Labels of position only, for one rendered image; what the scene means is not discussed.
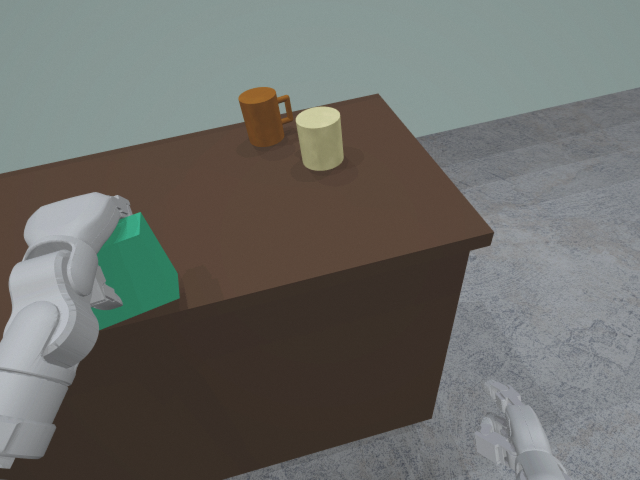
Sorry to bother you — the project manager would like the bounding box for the left robot hand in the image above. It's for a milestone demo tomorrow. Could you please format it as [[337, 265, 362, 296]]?
[[24, 192, 133, 310]]

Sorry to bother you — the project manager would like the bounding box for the table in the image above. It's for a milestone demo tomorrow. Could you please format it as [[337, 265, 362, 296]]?
[[0, 94, 494, 480]]

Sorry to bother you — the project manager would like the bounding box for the robot left forearm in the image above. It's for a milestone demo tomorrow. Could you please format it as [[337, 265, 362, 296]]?
[[0, 235, 99, 469]]

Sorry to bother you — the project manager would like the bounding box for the right robot hand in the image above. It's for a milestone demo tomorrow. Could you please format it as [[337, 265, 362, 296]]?
[[474, 378, 552, 471]]

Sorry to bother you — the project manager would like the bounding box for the sponge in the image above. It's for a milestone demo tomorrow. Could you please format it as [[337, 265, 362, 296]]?
[[91, 212, 180, 330]]

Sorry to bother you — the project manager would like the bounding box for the robot right forearm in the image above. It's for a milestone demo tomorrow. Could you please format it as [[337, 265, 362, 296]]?
[[515, 450, 573, 480]]

